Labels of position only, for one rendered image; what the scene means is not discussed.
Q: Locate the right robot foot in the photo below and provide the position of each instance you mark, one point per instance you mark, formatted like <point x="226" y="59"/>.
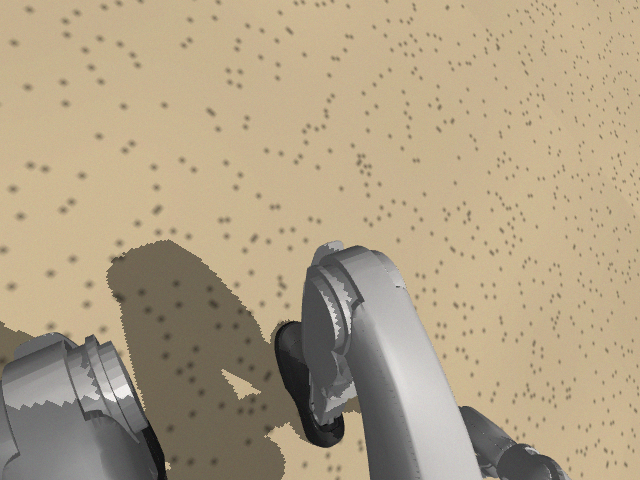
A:
<point x="295" y="375"/>

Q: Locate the right robot hand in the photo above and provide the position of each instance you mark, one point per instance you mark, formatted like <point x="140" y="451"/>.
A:
<point x="489" y="441"/>

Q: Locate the left robot foot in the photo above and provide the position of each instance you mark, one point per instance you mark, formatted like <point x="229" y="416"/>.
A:
<point x="156" y="451"/>

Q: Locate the right robot arm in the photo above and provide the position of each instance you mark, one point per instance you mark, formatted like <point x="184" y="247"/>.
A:
<point x="523" y="462"/>

